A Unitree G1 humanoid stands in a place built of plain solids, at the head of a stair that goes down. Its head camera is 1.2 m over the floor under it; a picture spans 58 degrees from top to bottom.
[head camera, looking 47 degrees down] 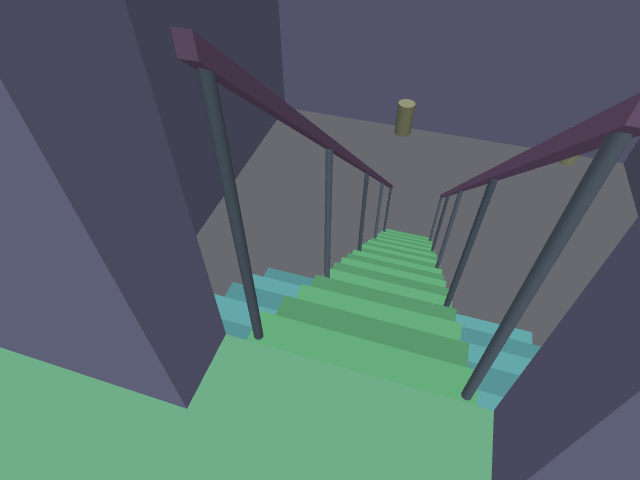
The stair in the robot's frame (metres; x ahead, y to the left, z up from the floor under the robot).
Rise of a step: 0.20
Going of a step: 0.23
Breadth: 0.81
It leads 17 degrees to the right of straight ahead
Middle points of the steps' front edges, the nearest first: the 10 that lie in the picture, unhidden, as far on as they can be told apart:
0.59 -0.09 0.00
0.81 -0.16 -0.20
1.03 -0.23 -0.40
1.24 -0.29 -0.60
1.46 -0.36 -0.80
1.68 -0.43 -0.99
1.90 -0.50 -1.19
2.12 -0.56 -1.39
2.33 -0.63 -1.59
2.55 -0.70 -1.79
